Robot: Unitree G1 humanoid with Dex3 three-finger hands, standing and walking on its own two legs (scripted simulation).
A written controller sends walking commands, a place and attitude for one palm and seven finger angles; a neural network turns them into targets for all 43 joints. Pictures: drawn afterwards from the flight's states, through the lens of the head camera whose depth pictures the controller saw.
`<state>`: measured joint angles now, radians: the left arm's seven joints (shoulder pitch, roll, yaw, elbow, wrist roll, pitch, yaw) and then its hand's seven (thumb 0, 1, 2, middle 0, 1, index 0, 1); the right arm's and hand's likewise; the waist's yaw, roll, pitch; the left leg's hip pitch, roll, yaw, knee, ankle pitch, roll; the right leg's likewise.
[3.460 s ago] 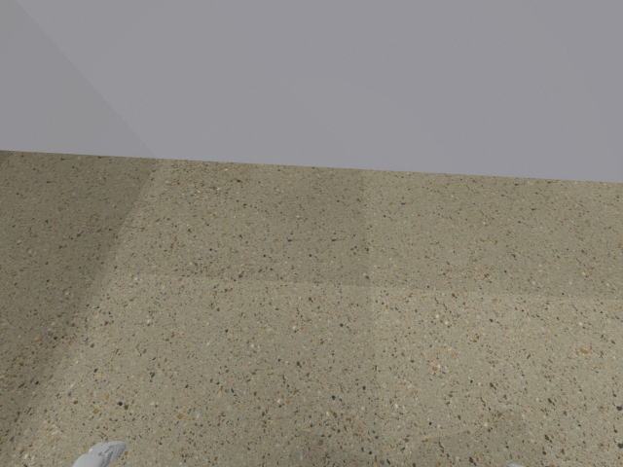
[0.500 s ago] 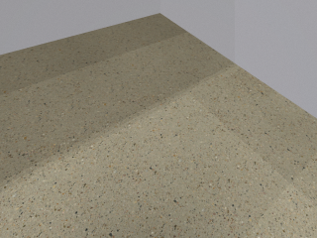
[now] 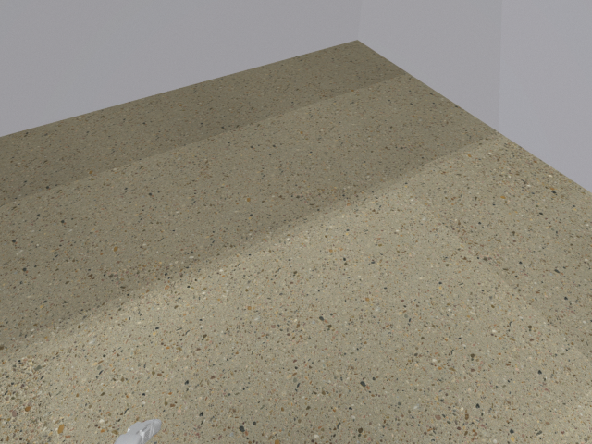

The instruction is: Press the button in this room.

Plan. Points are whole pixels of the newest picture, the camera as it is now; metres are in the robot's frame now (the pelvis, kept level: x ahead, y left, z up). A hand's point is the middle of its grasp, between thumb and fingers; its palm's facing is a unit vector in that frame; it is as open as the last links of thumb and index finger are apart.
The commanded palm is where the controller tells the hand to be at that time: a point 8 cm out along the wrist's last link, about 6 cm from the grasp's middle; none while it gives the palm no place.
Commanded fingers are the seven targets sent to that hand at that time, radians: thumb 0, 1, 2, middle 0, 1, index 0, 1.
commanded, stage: turn or walk to find it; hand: left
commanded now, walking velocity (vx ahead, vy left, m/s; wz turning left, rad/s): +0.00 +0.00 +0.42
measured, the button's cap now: out of the picture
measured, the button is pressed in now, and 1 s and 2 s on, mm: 0 0 0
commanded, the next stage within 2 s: none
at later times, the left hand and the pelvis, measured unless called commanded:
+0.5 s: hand out of the picture -0.07 +0.23 -0.19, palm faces +0.31 -0.93 -0.22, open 7.4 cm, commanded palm none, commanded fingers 0.00 0.90 0.90 -0.20 -0.30 -0.20 -0.30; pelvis -0.04 +0.02 -0.01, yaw +15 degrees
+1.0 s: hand out of the picture -0.03 +0.22 -0.14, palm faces +0.41 -0.87 -0.28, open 7.4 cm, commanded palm none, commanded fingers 0.00 0.90 0.90 -0.20 -0.30 -0.20 -0.30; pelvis -0.06 -0.01 +0.00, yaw +24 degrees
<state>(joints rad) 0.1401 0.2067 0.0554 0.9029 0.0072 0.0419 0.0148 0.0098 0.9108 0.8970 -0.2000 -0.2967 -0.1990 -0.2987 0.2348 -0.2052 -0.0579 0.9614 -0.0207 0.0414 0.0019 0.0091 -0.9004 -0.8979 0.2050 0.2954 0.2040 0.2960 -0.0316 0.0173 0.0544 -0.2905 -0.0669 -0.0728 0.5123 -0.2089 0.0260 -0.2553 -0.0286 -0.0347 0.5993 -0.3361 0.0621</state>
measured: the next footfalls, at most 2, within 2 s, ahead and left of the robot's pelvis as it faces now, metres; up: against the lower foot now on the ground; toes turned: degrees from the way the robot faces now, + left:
right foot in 0.02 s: +0.03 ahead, -0.12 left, +0.00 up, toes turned -2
left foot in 0.46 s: -0.03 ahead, +0.13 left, +0.00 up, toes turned +18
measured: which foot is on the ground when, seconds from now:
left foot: down 0.00-0.02, up 0.04-0.44, down 0.46-0.98, up 1.00-1.00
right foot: up 0.00-0.00, down 0.02-0.46, up 0.48-0.96, down 0.98-1.00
